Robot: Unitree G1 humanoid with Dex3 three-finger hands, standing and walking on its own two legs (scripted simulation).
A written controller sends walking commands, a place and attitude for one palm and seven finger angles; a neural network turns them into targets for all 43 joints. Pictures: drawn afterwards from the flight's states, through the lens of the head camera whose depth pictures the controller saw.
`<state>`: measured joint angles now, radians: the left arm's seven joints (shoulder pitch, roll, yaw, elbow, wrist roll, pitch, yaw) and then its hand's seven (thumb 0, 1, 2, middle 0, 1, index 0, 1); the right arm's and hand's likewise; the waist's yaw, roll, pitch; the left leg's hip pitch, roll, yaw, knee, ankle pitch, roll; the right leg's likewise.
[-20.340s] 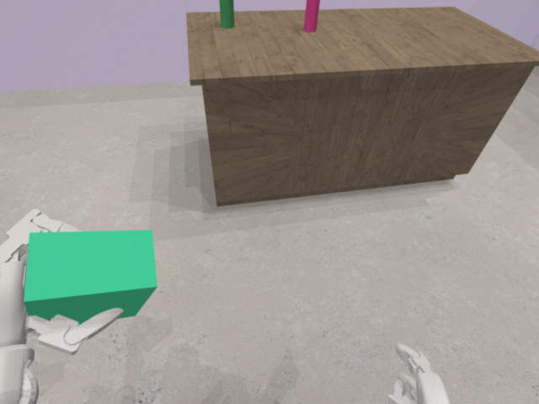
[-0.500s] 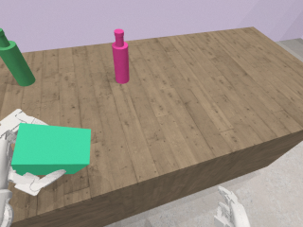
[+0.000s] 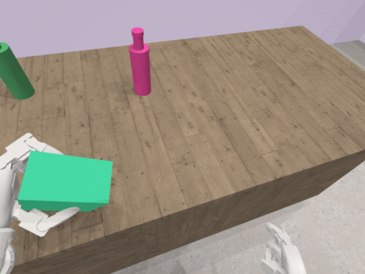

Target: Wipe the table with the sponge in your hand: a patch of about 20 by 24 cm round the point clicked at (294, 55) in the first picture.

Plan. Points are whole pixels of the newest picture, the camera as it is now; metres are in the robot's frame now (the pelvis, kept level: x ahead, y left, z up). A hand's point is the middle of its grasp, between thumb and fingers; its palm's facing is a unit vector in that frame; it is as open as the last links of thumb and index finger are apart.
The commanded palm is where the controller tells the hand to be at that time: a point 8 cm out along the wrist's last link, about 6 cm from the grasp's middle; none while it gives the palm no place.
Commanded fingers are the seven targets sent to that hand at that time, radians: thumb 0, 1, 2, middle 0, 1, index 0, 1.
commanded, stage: come to a stop and stand still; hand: left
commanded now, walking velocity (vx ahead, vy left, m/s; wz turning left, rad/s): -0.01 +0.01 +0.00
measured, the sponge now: (76, 187) +0.23 +0.21 +0.12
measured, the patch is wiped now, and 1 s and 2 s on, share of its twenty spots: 0.00 0.00 0.00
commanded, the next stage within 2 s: look again from close up in 1.26 s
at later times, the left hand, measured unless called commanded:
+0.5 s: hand (36, 183) +0.22 +0.27 +0.13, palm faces +0.31 -0.82 -0.48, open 10.6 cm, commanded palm +0.16 +0.29 +0.18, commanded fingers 0.00 0.10 1.30 -1.20 -1.60 -1.20 -1.60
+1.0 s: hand (31, 213) +0.17 +0.24 +0.15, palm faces +0.38 -0.85 -0.36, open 10.6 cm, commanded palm +0.11 +0.27 +0.18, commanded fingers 0.00 0.10 1.30 -1.20 -1.60 -1.20 -1.60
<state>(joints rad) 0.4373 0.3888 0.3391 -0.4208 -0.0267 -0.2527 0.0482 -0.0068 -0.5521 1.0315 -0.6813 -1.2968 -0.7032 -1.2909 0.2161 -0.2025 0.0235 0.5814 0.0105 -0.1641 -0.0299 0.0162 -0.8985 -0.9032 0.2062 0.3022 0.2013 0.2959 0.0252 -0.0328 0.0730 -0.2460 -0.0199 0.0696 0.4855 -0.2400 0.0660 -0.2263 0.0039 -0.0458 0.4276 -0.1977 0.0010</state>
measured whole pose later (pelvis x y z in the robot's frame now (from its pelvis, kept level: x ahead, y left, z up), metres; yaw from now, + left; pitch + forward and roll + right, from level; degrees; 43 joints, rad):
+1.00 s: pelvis -0.03 -0.02 +0.00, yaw +4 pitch +0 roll -1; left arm 0.47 0.41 0.35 -0.46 -0.12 -0.22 0.08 -0.01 -0.55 1.03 -0.68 -1.30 -0.70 -1.29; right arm 0.20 -0.23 0.01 0.58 0.04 -0.17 -0.01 0.02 -0.90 -0.90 0.21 0.30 0.20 0.30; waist 0.01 -0.03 0.05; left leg -0.31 -0.04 0.00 0.49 -0.18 0.04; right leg -0.28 0.00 -0.10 0.46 -0.18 -0.03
